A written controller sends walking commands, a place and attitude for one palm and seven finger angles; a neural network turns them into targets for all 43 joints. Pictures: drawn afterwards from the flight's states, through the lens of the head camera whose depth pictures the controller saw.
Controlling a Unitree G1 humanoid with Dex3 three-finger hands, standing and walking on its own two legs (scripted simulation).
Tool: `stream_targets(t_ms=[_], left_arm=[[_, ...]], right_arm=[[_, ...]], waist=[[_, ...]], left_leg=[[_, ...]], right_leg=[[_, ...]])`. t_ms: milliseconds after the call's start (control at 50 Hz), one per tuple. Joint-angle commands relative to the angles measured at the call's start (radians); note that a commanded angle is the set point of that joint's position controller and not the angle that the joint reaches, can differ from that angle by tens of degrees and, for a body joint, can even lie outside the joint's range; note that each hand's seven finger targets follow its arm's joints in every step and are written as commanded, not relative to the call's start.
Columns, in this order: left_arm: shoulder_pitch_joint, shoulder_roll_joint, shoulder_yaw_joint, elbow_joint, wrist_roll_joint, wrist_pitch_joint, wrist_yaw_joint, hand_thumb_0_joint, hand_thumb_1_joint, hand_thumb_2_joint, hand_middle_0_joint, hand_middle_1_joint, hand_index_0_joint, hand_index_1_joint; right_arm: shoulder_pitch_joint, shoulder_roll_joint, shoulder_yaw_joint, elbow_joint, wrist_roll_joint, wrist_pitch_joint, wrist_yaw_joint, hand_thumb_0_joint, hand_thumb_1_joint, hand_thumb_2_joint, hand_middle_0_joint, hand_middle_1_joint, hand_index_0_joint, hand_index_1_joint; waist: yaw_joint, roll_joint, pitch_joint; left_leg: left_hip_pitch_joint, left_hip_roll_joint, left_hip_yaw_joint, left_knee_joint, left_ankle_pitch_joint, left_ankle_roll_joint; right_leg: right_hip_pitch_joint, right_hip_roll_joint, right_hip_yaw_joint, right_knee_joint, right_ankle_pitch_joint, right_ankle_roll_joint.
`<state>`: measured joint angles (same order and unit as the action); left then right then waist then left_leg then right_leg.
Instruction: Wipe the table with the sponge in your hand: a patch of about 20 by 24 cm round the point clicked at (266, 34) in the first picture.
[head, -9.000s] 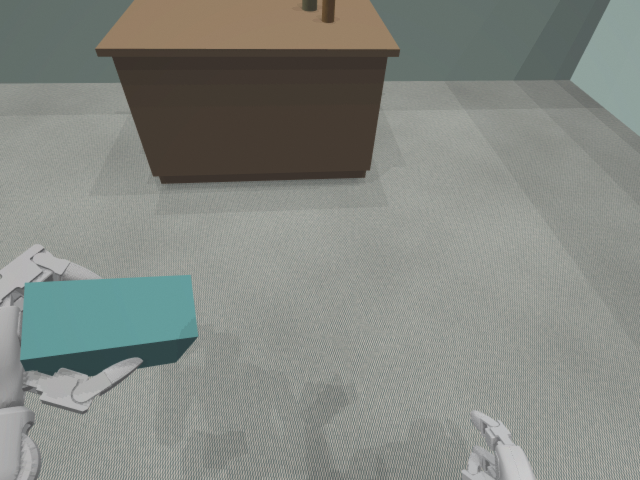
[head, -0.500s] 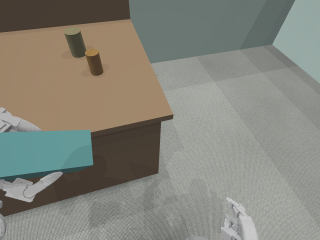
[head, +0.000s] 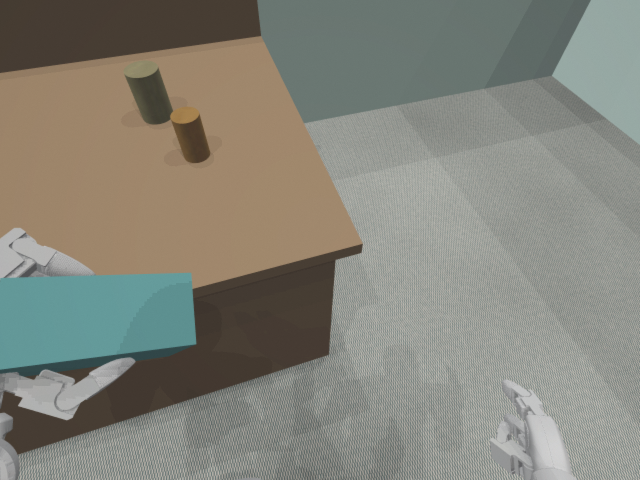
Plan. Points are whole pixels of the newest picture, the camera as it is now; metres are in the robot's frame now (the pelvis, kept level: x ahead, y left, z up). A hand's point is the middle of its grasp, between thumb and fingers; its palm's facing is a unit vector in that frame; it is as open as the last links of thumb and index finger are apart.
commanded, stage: come to a stop and stand still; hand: left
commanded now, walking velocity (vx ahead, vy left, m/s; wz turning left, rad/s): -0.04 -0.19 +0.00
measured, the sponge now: (130, 322) +0.23 +0.18 +0.15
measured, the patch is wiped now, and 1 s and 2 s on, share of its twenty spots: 0.00 0.00 0.00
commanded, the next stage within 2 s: look again from close up in 1.16 s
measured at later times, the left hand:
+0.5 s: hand (61, 387) +0.17 +0.20 +0.18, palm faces +0.38 -0.82 -0.43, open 10.2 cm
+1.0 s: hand (36, 468) +0.12 +0.20 +0.17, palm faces +0.42 -0.82 -0.38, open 10.2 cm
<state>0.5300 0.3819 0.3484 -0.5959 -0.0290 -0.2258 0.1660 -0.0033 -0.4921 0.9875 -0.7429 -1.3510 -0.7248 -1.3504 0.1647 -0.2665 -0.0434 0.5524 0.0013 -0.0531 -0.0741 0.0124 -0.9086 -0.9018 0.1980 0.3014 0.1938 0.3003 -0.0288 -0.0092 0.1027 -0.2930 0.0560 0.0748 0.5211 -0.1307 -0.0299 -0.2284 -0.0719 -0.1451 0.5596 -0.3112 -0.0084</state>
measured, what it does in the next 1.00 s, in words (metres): steps on the spot: right foot, then left foot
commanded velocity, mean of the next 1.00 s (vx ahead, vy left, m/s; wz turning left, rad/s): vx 0.00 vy -0.03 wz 0.00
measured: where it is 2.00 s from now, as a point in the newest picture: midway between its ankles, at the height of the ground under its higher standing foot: outside the picture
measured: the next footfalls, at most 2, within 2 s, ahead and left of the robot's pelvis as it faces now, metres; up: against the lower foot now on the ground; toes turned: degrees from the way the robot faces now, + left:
right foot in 0.30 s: +0.01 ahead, -0.10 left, +0.00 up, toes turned -4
left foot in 0.64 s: -0.03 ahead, +0.08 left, +0.00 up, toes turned +1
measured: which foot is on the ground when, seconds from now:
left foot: down 0.00-0.36, up 0.38-0.62, down 0.64-1.00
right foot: down 0.00-0.02, up 0.04-0.28, down 0.30-1.00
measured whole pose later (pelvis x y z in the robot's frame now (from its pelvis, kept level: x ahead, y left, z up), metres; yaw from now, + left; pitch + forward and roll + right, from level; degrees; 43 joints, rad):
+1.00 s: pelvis -0.09 -0.04 +0.00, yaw +0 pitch -1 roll +0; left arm 0.45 0.33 0.30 -0.40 -0.03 -0.17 0.16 0.00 -0.49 0.99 -0.74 -1.35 -0.73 -1.35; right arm 0.21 -0.20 0.03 0.61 0.01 -0.06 -0.05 0.01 -0.91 -0.90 0.20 0.30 0.20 0.30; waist 0.02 0.04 -0.01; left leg -0.25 0.02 0.01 0.52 -0.29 0.00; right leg -0.26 0.06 -0.12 0.40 -0.13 -0.09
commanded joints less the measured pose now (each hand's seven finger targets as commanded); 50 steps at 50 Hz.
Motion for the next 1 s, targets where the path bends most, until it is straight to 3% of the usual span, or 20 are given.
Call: stream_targets(t_ms=[0, 20, 40, 60, 100, 220, 280, 320, 360, 400, 460, 540, 580, 640, 660, 680, 700, 800, 900, 980], left_arm=[[-0.063, 0.181, 0.155, -0.205, -0.016, -0.058, 0.021, 0.0, 0.1, 1.3, -1.2, -1.6, -1.2, -1.6], [-0.052, 0.161, 0.151, -0.126, -0.015, -0.055, 0.012, 0.0, 0.1, 1.3, -1.2, -1.6, -1.2, -1.6], [-0.062, 0.163, 0.154, -0.111, -0.016, -0.047, 0.006, 0.0, 0.1, 1.3, -1.2, -1.6, -1.2, -1.6], [-0.099, 0.183, 0.164, -0.149, -0.013, -0.052, 0.007, 0.0, 0.1, 1.3, -1.2, -1.6, -1.2, -1.6], [-0.12, 0.148, 0.115, -0.214, -0.005, -0.047, -0.002, 0.0, 0.1, 1.3, -1.2, -1.6, -1.2, -1.6], [-0.113, 0.132, 0.083, -0.204, -0.015, -0.002, -0.008, 0.0, 0.1, 1.3, -1.2, -1.6, -1.2, -1.6], [-0.118, 0.181, 0.136, -0.168, -0.01, 0.003, 0.003, 0.0, 0.1, 1.3, -1.2, -1.6, -1.2, -1.6], [-0.126, 0.191, 0.147, -0.12, -0.016, 0.005, 0.003, 0.0, 0.1, 1.3, -1.2, -1.6, -1.2, -1.6], [-0.108, 0.167, 0.128, -0.08, -0.036, 0.034, -0.008, 0.0, 0.1, 1.3, -1.2, -1.6, -1.2, -1.6], [-0.093, 0.156, 0.127, -0.06, -0.036, 0.031, -0.003, 0.0, 0.1, 1.3, -1.2, -1.6, -1.2, -1.6], [-0.126, 0.146, 0.11, -0.039, -0.025, 0.012, 0.0, 0.0, 0.1, 1.3, -1.2, -1.6, -1.2, -1.6], [-0.12, 0.137, 0.097, -0.039, -0.017, 0.0, 0.007, 0.0, 0.1, 1.3, -1.2, -1.6, -1.2, -1.6], [-0.122, 0.142, 0.091, -0.084, -0.022, -0.006, 0.011, 0.0, 0.1, 1.3, -1.2, -1.6, -1.2, -1.6], [-0.122, 0.158, 0.086, -0.156, -0.015, -0.021, 0.016, 0.0, 0.1, 1.3, -1.2, -1.6, -1.2, -1.6], [-0.079, 0.15, 0.084, -0.117, -0.014, -0.015, 0.014, 0.0, 0.1, 1.3, -1.2, -1.6, -1.2, -1.6], [-0.103, 0.169, 0.098, -0.162, -0.015, -0.021, 0.013, 0.0, 0.1, 1.3, -1.2, -1.6, -1.2, -1.6], [-0.118, 0.163, 0.088, -0.171, -0.008, -0.025, 0.014, 0.0, 0.1, 1.3, -1.2, -1.6, -1.2, -1.6], [-0.131, 0.142, 0.082, -0.066, -0.007, -0.019, 0.011, 0.0, 0.1, 1.3, -1.2, -1.6, -1.2, -1.6], [-0.172, 0.123, 0.048, 0.024, -0.01, 0.008, 0.003, 0.0, 0.1, 1.3, -1.2, -1.6, -1.2, -1.6], [-0.239, 0.138, 0.042, -0.028, -0.006, 0.017, 0.006, 0.0, 0.1, 1.3, -1.2, -1.6, -1.2, -1.6]], right_arm=[[0.001, -0.065, -0.033, -0.135, 0.004, -0.043, 0.001, 0.0, -0.9, -0.9, 0.2, 0.3, 0.2, 0.3], [-0.009, -0.061, -0.034, -0.126, 0.001, -0.054, 0.012, 0.0, -0.9, -0.9, 0.2, 0.3, 0.2, 0.3], [-0.031, -0.051, -0.018, -0.117, -0.012, -0.059, 0.013, 0.0, -0.9, -0.9, 0.2, 0.3, 0.2, 0.3], [-0.017, -0.051, -0.018, -0.107, -0.015, -0.068, 0.016, 0.0, -0.9, -0.9, 0.2, 0.3, 0.2, 0.3], [-0.013, -0.051, -0.017, -0.103, -0.01, -0.084, 0.037, 0.0, -0.9, -0.9, 0.2, 0.3, 0.2, 0.3], [-0.019, -0.054, 0.0, -0.1, -0.007, -0.108, 0.048, 0.0, -0.9, -0.9, 0.2, 0.3, 0.2, 0.3], [-0.023, -0.042, 0.007, -0.096, 0.0, -0.094, 0.038, 0.0, -0.9, -0.9, 0.2, 0.3, 0.2, 0.3], [-0.031, -0.011, 0.016, -0.102, 0.001, -0.081, 0.035, 0.0, -0.9, -0.9, 0.2, 0.3, 0.2, 0.3], [-0.054, -0.012, 0.01, -0.097, 0.009, -0.075, 0.031, 0.0, -0.9, -0.9, 0.2, 0.3, 0.2, 0.3], [-0.067, 0.002, 0.03, -0.081, 0.007, -0.065, 0.025, 0.0, -0.9, -0.9, 0.2, 0.3, 0.2, 0.3], [-0.081, -0.001, 0.042, -0.065, 0.004, -0.066, 0.011, 0.0, -0.9, -0.9, 0.2, 0.3, 0.2, 0.3], [-0.058, -0.026, 0.025, -0.072, 0.0, -0.075, -0.003, 0.0, -0.9, -0.9, 0.2, 0.3, 0.2, 0.3], [-0.038, -0.037, 0.014, -0.07, 0.002, -0.067, -0.003, 0.0, -0.9, -0.9, 0.2, 0.3, 0.2, 0.3], [-0.05, -0.076, 0.002, -0.102, 0.007, -0.065, -0.002, 0.0, -0.9, -0.9, 0.2, 0.3, 0.2, 0.3], [-0.046, -0.076, 0.001, -0.107, 0.009, -0.066, -0.001, 0.0, -0.9, -0.9, 0.2, 0.3, 0.2, 0.3], [-0.055, -0.066, 0.011, -0.102, -0.003, -0.066, -0.004, 0.0, -0.9, -0.9, 0.2, 0.3, 0.2, 0.3], [-0.06, -0.056, 0.019, -0.104, -0.005, -0.068, -0.005, 0.0, -0.9, -0.9, 0.2, 0.3, 0.2, 0.3], [-0.034, -0.061, 0.016, -0.098, -0.002, -0.079, -0.001, 0.0, -0.9, -0.9, 0.2, 0.3, 0.2, 0.3], [-0.022, -0.049, 0.017, -0.085, 0.002, -0.064, 0.011, 0.0, -0.9, -0.9, 0.2, 0.3, 0.2, 0.3], [-0.04, -0.048, 0.028, -0.083, -0.002, -0.055, 0.008, 0.0, -0.9, -0.9, 0.2, 0.3, 0.2, 0.3]], waist=[[0.033, 0.246, -0.257], [0.029, 0.196, -0.203], [0.026, 0.251, -0.18], [0.025, 0.306, -0.212], [0.025, 0.297, -0.242], [0.017, 0.26, -0.207], [0.024, 0.178, -0.222], [0.01, -0.007, -0.196], [0.035, -0.19, -0.137], [0.029, -0.127, -0.143], [0.032, -0.115, -0.179], [0.042, -0.078, -0.202], [0.03, -0.012, -0.232], [0.05, 0.143, -0.243], [0.046, 0.134, -0.238], [0.042, 0.238, -0.23], [0.043, 0.24, -0.192], [0.041, 0.083, -0.145], [0.023, -0.081, -0.128], [0.022, -0.044, -0.151]], left_leg=[[0.236, 0.298, -0.313, -0.179, 0.637, 0.147], [0.188, 0.305, -0.309, -0.208, 0.542, 0.165], [0.148, 0.304, -0.289, -0.225, 0.497, 0.164], [0.192, 0.284, -0.251, -0.194, 0.518, 0.16], [0.228, 0.245, -0.151, -0.153, 0.522, 0.131], [0.075, 0.236, -0.163, -0.21, 0.12, 0.124], [0.007, 0.164, -0.096, -0.138, -0.057, 0.074], [-0.018, 0.051, -0.017, 0.025, -0.207, 0.013], [-0.043, -0.04, -0.055, 0.268, -0.282, 0.0], [-0.1, -0.025, -0.086, 0.353, -0.278, 0.003], [-0.116, -0.028, -0.06, 0.291, -0.25, 0.002], [-0.032, -0.039, -0.038, 0.036, -0.203, 0.019], [0.098, -0.031, -0.052, -0.124, -0.08, 0.026], [0.149, 0.127, -0.188, -0.157, 0.231, 0.07], [0.12, 0.121, -0.173, -0.138, 0.247, 0.065], [0.088, 0.125, -0.19, -0.176, 0.196, 0.068], [0.011, 0.132, -0.196, -0.197, 0.127, 0.07], [-0.09, 0.054, -0.139, -0.189, -0.232, 0.053], [0.024, -0.019, -0.091, -0.01, -0.241, 0.042], [0.065, -0.021, -0.103, -0.05, -0.202, 0.05]], right_leg=[[-0.122, 0.052, 0.097, 0.288, -0.314, 0.028], [-0.164, 0.07, 0.118, 0.363, -0.315, 0.023], [-0.178, 0.045, 0.123, 0.379, -0.262, 0.027], [-0.183, 0.037, 0.129, 0.343, -0.193, 0.03], [-0.162, 0.054, 0.105, 0.288, -0.121, 0.035], [-0.009, 0.086, 0.067, 0.047, -0.117, 0.039], [0.129, 0.071, 0.072, -0.168, 0.036, 0.031], [0.057, -0.072, 0.26, -0.272, 0.119, -0.035], [-0.084, -0.194, 0.433, -0.362, -0.011, -0.109], [-0.031, -0.202, 0.392, -0.33, 0.117, -0.138], [0.085, -0.159, 0.257, -0.264, 0.344, -0.117], [0.156, -0.14, 0.27, -0.238, 0.427, -0.103], [0.137, -0.112, 0.262, -0.21, 0.338, -0.068], [0.097, 0.002, 0.206, -0.142, 0.234, 0.002], [0.121, 0.011, 0.199, -0.139, 0.271, 0.003], [0.109, 0.014, 0.179, -0.121, 0.231, 0.004], [0.134, 0.022, 0.164, -0.115, 0.183, 0.007], [0.134, 0.003, 0.237, -0.218, 0.069, 0.0], [-0.052, -0.097, 0.367, -0.409, -0.233, -0.028], [-0.055, -0.087, 0.303, -0.386, -0.22, -0.029]])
